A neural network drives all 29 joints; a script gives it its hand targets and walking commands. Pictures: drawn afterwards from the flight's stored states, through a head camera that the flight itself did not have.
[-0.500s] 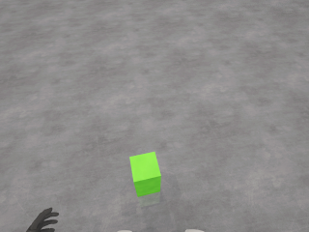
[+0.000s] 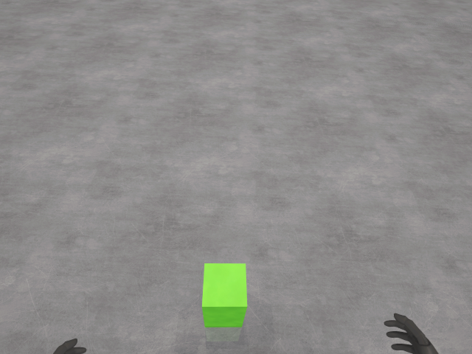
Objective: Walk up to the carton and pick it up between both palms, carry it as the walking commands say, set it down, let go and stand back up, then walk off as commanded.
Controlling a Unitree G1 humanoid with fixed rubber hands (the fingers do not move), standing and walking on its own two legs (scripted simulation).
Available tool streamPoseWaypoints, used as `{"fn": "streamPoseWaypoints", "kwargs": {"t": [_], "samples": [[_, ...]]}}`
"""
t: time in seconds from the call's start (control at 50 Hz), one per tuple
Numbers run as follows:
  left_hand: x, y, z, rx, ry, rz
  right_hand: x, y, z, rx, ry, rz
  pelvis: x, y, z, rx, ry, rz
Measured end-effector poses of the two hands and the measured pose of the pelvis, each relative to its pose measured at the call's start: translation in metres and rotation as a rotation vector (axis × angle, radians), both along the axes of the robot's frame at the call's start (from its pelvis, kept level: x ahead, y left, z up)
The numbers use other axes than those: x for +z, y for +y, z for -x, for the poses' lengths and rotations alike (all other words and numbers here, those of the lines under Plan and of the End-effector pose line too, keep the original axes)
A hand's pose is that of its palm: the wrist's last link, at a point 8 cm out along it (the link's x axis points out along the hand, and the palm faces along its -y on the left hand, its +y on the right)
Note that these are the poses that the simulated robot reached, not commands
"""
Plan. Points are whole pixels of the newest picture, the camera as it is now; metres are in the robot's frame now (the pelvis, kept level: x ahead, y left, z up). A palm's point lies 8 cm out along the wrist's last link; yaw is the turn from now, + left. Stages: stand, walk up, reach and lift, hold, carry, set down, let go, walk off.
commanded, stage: walk up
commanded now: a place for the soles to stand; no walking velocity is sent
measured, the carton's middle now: (224, 297) +0.42 +0.03 -0.63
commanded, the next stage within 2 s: reach and lift in 1.40 s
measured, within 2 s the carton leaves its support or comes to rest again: neither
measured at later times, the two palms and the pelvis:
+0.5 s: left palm out of the picture +0.10 +0.30 -0.09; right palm out of the picture +0.11 -0.32 -0.10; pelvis +0.01 -0.02 +0.01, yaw +3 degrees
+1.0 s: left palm out of the picture +0.05 +0.31 -0.10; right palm out of the picture +0.13 -0.29 -0.08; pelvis +0.00 +0.00 +0.02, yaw +4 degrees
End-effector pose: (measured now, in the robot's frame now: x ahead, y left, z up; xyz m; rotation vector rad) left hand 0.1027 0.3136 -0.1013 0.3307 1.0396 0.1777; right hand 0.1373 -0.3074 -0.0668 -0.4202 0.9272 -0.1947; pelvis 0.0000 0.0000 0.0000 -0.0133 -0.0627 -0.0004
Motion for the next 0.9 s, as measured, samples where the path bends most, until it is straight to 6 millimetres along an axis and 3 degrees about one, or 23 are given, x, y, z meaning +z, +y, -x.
{"fn": "streamPoseWaypoints", "kwargs": {"t": [0.14, 0.26, 0.6, 0.9], "samples": [[0.017, -0.011, -0.019, 0.032, -0.019, -0.018, -0.01, -0.012, -0.016, -0.016, 0.049, -0.031, 0.009, -0.012, -0.012, 0.019, 0.01, -0.006], [0.022, -0.014, -0.022, 0.069, -0.009, -0.029, -0.019, -0.021, -0.011, -0.036, 0.113, -0.028, 0.012, -0.017, -0.014, 0.038, 0.011, -0.008], [0.006, -0.014, 0.01, 0.145, 0.063, 0.014, -0.029, -0.01, 0.034, -0.075, 0.243, -0.027, 0.013, -0.011, -0.007, 0.064, 0.002, -0.002], [-0.001, -0.001, 0.044, 0.177, 0.089, 0.028, -0.017, 0.013, 0.019, -0.037, 0.184, -0.039, 0.017, -0.001, 0.001, 0.073, 0.006, 0.001]]}}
